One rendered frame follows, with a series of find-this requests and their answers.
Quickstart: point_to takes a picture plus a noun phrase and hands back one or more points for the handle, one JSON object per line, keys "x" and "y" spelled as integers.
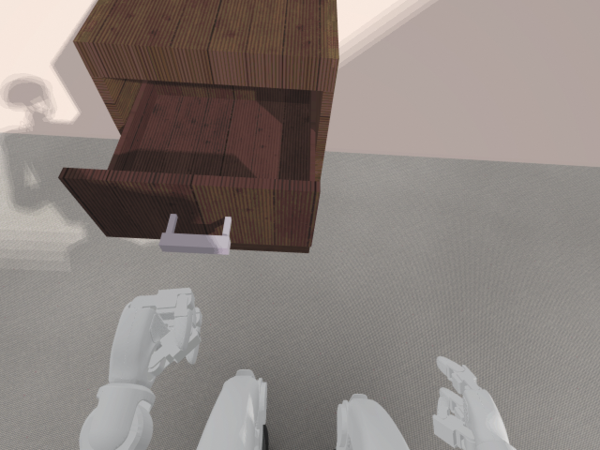
{"x": 195, "y": 243}

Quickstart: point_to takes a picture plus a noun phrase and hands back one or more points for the drawer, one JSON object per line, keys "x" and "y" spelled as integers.
{"x": 205, "y": 152}

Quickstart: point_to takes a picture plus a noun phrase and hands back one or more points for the robot left forearm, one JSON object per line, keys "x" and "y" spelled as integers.
{"x": 121, "y": 420}

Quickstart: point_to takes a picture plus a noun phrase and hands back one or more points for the left robot thigh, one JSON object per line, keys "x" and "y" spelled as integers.
{"x": 239, "y": 409}

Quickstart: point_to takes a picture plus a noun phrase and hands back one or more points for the right robot hand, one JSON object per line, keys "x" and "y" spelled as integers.
{"x": 476, "y": 419}

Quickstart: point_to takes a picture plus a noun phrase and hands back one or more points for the left robot hand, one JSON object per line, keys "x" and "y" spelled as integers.
{"x": 169, "y": 318}

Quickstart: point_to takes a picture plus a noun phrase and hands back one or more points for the right robot thigh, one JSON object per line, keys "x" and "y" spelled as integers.
{"x": 363, "y": 424}

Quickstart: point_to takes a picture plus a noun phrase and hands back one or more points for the cabinet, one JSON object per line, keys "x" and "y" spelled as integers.
{"x": 289, "y": 44}

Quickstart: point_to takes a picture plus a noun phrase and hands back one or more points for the robot thigh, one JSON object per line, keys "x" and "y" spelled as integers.
{"x": 363, "y": 424}
{"x": 239, "y": 409}

